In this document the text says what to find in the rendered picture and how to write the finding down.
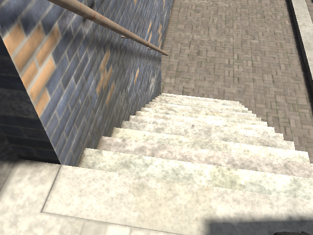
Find stairs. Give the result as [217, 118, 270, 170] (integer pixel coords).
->
[77, 93, 313, 201]

